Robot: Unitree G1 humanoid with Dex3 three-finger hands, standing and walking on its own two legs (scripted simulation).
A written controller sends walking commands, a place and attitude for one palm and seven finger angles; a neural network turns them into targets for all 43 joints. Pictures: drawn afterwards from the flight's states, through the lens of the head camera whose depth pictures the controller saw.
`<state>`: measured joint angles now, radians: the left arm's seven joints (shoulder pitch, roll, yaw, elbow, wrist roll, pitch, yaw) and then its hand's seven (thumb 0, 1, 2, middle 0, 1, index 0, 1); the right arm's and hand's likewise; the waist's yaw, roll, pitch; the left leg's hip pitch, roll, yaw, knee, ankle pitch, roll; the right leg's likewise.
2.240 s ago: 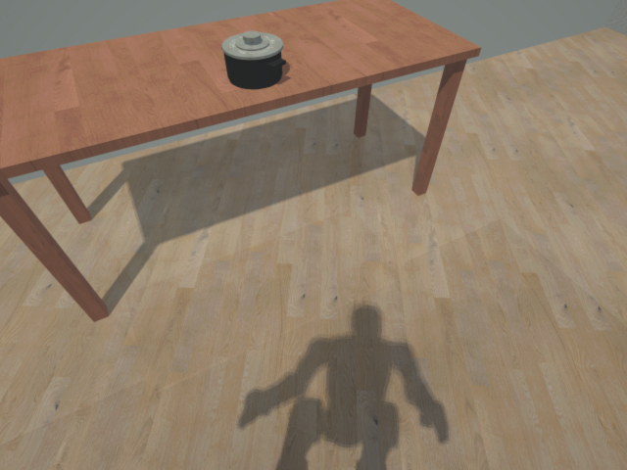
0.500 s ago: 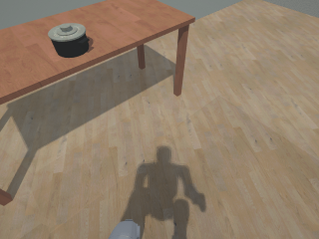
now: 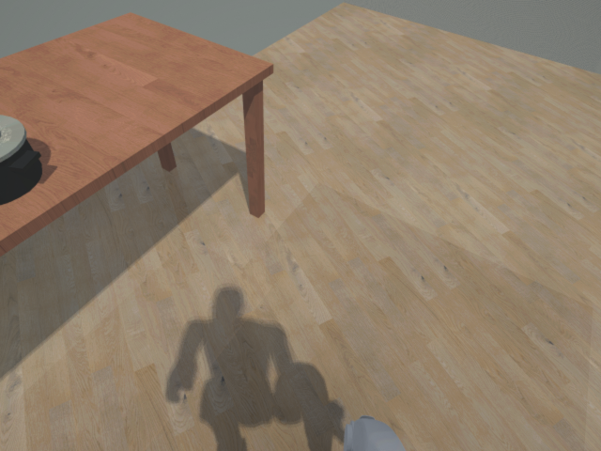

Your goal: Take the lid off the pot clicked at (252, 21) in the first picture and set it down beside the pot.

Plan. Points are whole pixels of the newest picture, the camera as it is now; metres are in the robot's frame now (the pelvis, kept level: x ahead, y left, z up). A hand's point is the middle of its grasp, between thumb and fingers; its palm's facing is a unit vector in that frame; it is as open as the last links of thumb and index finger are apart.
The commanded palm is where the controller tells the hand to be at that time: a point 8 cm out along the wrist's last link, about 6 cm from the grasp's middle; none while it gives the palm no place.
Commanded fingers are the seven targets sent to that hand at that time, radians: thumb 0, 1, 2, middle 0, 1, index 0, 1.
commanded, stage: walk to a spot facing it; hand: left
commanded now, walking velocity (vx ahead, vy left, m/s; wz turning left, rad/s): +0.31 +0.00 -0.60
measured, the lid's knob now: out of the picture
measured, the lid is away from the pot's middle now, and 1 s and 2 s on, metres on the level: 0.00 0.00 0.00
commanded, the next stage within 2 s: turn to face it in 0.50 s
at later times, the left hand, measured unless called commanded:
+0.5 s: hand (251, 329) +0.35 +0.11 -0.17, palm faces -0.27 -0.94 -0.22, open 7.3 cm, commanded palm none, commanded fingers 0.00 0.90 0.90 -0.20 -0.30 -0.20 -0.30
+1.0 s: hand (234, 287) +0.45 +0.16 -0.19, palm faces -0.19 -0.97 -0.16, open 7.4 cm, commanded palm none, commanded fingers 0.00 0.90 0.90 -0.20 -0.30 -0.20 -0.30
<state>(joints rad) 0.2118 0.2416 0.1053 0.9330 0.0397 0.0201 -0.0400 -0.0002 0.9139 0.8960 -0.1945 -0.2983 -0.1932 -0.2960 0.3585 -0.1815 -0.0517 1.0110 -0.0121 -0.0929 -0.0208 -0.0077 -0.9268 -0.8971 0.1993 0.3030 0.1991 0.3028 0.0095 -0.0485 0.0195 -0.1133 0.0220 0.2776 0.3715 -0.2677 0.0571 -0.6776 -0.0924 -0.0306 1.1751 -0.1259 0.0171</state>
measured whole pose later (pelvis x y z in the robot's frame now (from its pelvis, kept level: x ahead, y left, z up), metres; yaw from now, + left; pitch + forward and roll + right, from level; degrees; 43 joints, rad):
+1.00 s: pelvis +0.37 -0.01 +0.00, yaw -16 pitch -1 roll -2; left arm 0.26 0.19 0.06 1.02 0.02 0.02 0.01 0.00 0.91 0.90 -0.20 -0.30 -0.20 -0.30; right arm 0.20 -0.15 -0.02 0.97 -0.01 0.00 -0.01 -0.01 -0.93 -0.90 0.20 0.30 0.20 0.30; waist 0.02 -0.04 0.03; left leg -0.29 -0.05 0.03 0.46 -0.16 0.09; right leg -0.41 -0.05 0.00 1.06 -0.41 0.05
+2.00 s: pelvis +0.34 -0.09 -0.01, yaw +23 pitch +0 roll +2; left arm 0.37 0.24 0.06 0.95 0.03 0.03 0.01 0.00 0.90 0.89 -0.20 -0.30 -0.20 -0.30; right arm 0.03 -0.27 -0.06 0.88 -0.01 0.06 0.03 0.00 -0.91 -0.90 0.19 0.30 0.19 0.30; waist 0.07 -0.02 0.09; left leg -0.29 0.02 0.10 0.68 -0.39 -0.04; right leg -0.22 -0.17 -0.32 0.59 -0.34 -0.01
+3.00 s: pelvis +0.29 -0.08 -0.01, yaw +55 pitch -1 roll +0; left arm 0.25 0.29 0.08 0.96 0.02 0.07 0.02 0.00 0.91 0.90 -0.20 -0.30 -0.20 -0.30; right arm 0.13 -0.22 -0.04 0.90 -0.02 0.02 0.01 0.00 -0.91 -0.90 0.20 0.30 0.20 0.30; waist 0.02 -0.06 0.09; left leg -0.26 -0.01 0.04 0.57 -0.30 0.03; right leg -0.43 -0.12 -0.05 1.06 -0.47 0.07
